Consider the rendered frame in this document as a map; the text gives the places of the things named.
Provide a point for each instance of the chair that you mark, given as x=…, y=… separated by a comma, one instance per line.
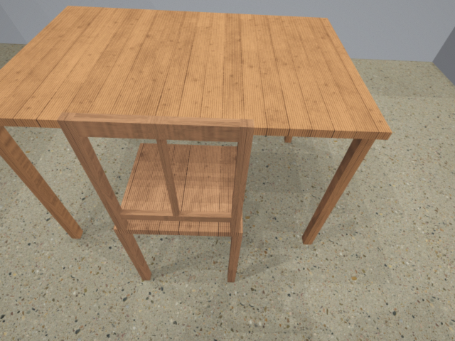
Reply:
x=173, y=189

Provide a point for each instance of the table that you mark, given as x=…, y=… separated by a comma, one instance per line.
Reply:
x=290, y=74

